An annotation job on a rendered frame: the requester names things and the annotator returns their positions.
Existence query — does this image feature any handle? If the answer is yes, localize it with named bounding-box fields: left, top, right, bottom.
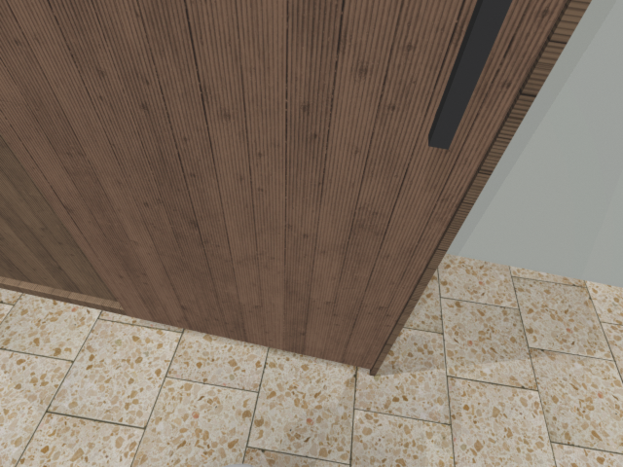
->
left=428, top=0, right=512, bottom=150

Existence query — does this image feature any wardrobe door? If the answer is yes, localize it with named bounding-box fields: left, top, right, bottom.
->
left=0, top=0, right=567, bottom=370
left=0, top=132, right=117, bottom=302

